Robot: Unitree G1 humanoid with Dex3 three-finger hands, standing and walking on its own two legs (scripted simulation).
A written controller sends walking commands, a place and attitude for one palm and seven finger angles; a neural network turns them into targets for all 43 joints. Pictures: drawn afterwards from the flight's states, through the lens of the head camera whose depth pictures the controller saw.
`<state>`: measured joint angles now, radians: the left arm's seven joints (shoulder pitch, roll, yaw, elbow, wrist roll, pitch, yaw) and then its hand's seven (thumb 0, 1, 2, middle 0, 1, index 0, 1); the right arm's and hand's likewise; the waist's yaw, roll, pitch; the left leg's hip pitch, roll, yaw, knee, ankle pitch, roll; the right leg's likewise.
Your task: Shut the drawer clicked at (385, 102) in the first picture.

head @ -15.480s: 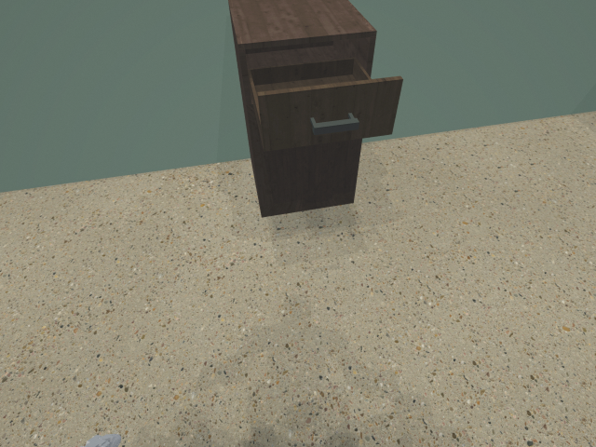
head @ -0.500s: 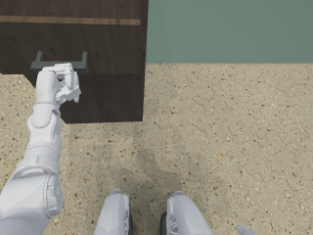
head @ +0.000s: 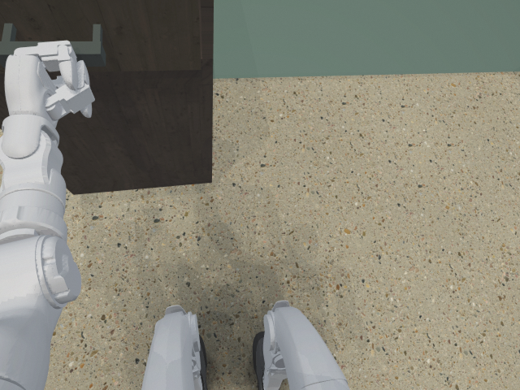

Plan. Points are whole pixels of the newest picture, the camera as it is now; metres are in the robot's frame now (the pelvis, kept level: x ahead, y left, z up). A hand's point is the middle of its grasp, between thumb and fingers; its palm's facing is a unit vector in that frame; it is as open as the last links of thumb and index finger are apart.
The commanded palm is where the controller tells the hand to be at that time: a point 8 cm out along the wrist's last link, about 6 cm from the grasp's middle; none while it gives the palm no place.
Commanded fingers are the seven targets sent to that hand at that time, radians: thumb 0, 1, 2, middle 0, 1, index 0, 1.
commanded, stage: push the drawer shut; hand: left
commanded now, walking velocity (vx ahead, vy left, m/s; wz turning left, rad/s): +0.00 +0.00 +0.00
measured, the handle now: (53, 42) +0.61 +0.25 +0.05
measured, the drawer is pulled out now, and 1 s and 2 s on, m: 0.03 0.00 0.00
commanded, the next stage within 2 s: pull the fist back off the drawer in 0.62 s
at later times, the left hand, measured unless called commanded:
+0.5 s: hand (76, 66) +0.57 +0.22 +0.05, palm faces +0.06 -1.00 -0.04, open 3.2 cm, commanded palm +0.60 +0.21 +0.05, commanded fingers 0.00 0.90 0.90 -1.40 -1.60 -1.40 -1.60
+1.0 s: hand (75, 65) +0.57 +0.22 +0.05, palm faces +0.05 -1.00 -0.05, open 3.3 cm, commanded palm +0.59 +0.21 +0.05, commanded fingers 0.00 0.90 0.90 -1.40 -1.60 -1.40 -1.60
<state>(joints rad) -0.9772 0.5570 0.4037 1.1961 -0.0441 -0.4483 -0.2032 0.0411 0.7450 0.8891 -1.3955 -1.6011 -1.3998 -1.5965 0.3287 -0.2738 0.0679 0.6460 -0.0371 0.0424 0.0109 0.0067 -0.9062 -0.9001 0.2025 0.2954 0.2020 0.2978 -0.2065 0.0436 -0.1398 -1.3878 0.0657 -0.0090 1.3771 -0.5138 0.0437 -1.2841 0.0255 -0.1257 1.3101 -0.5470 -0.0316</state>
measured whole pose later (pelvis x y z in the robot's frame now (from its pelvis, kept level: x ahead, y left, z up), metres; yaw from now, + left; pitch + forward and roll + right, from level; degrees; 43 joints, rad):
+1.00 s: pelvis -0.02 +0.00 -0.02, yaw -1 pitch +33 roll -8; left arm -1.25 0.74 0.34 1.30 0.03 -0.32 -0.19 0.05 0.58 0.91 -1.40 -1.60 -1.40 -1.60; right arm 0.36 -0.27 0.12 0.66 -0.06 -0.03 0.00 0.00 -0.91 -0.90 0.20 0.30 0.20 0.30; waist -0.29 0.04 -0.12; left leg -1.54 0.06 -0.05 1.43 -0.48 0.05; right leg -1.41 0.03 -0.17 1.34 -0.51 -0.03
